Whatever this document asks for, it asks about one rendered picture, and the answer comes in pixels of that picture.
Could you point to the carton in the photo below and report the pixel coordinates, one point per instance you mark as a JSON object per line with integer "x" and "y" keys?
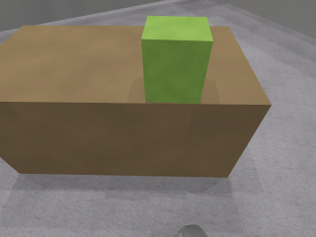
{"x": 175, "y": 55}

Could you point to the pedestal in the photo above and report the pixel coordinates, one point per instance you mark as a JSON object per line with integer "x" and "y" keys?
{"x": 72, "y": 102}

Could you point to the right robot thigh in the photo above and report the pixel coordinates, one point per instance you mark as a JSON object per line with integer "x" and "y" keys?
{"x": 192, "y": 230}

